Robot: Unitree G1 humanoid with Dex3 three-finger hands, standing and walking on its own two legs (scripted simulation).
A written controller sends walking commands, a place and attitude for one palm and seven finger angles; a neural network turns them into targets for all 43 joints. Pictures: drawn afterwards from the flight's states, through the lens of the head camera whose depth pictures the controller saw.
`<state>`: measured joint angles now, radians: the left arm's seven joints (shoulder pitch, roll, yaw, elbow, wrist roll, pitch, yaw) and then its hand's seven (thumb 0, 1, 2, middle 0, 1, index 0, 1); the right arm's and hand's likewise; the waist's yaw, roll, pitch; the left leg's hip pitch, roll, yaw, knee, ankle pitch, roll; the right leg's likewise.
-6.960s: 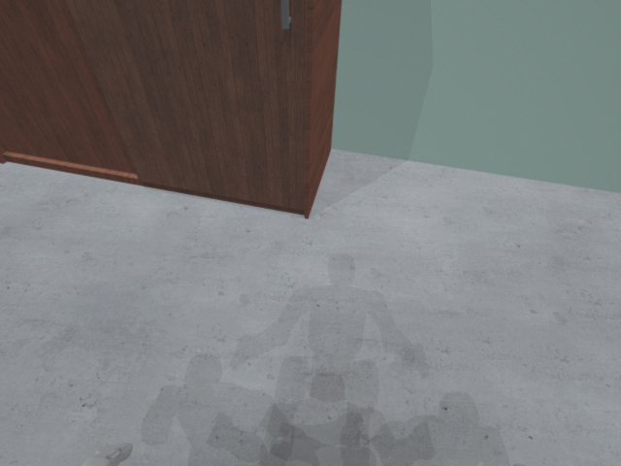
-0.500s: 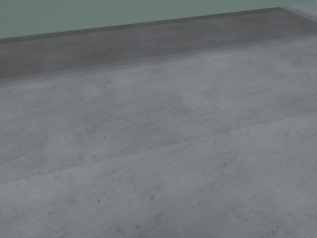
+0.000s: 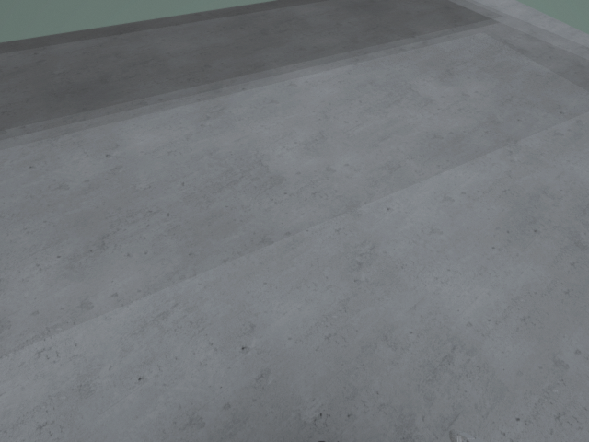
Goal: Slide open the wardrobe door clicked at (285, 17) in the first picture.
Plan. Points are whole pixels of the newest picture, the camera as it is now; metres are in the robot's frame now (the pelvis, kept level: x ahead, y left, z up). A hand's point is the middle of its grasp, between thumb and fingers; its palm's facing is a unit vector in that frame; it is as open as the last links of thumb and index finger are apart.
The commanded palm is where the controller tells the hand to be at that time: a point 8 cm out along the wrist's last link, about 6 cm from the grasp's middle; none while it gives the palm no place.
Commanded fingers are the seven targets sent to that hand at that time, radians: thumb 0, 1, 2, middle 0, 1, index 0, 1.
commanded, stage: turn to face it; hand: right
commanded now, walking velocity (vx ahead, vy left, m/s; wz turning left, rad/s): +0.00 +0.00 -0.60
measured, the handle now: out of the picture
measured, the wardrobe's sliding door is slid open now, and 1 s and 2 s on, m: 0.00 0.00 0.00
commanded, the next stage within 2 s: none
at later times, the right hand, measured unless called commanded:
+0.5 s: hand out of the picture -0.07 -0.23 -0.18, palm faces +0.38 +0.89 -0.25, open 7.4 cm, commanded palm none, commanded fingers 0.00 -0.90 -0.90 0.20 0.30 0.20 0.30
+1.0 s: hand out of the picture +0.00 -0.24 -0.13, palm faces +0.55 +0.78 -0.30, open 7.4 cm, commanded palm none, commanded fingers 0.00 -0.90 -0.90 0.20 0.30 0.20 0.30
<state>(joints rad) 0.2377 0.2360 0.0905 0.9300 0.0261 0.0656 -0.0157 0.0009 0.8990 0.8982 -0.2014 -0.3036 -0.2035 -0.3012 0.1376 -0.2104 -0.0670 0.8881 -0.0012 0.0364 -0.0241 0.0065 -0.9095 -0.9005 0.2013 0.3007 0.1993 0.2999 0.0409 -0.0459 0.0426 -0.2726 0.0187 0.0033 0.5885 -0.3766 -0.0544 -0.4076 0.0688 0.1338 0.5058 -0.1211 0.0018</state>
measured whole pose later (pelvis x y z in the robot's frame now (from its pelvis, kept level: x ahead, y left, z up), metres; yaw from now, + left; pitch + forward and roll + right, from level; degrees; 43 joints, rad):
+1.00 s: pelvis +0.00 +0.00 +0.00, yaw -36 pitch +1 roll +0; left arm 0.24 0.26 0.09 0.93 0.01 0.06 -0.01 0.00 0.90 0.90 -0.20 -0.30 -0.20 -0.30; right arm 0.11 -0.20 -0.03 0.83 -0.01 0.01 -0.02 0.01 -0.91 -0.90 0.20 0.30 0.20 0.30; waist 0.05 -0.07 0.07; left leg -0.29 0.03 0.05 0.58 -0.30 -0.01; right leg -0.37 0.08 0.13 0.77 -0.44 0.02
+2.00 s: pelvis -0.01 +0.01 +0.00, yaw -72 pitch +0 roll +0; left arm 0.26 0.25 0.09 0.94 0.02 0.07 -0.01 0.00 0.90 0.90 -0.20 -0.30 -0.20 -0.30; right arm 0.12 -0.20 -0.04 0.84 -0.01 0.02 -0.03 0.01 -0.91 -0.90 0.20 0.30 0.20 0.30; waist 0.05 -0.06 0.06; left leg -0.26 0.01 0.01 0.54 -0.29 -0.03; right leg -0.39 0.11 0.17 0.67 -0.33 0.01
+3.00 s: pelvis -0.03 +0.04 +0.00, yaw -107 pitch +0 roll +0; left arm 0.27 0.23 0.08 0.94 0.02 0.06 -0.01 0.00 0.90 0.90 -0.20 -0.30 -0.20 -0.30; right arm 0.10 -0.22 -0.04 0.84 0.00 0.03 -0.03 0.01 -0.91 -0.90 0.20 0.30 0.20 0.30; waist 0.05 -0.05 0.06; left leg -0.27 0.01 -0.01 0.53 -0.28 -0.05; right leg -0.34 0.12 0.21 0.54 -0.19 0.00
